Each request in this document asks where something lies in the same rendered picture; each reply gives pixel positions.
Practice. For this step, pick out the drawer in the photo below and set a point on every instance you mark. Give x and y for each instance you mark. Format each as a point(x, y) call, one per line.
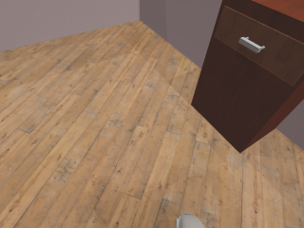
point(283, 54)

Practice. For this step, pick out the cabinet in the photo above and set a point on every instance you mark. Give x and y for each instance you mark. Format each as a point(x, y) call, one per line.
point(241, 99)

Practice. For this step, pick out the right robot thigh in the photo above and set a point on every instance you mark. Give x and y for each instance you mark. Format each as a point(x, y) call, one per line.
point(188, 221)

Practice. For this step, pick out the handle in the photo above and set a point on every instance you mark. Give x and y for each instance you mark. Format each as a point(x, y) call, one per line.
point(251, 45)

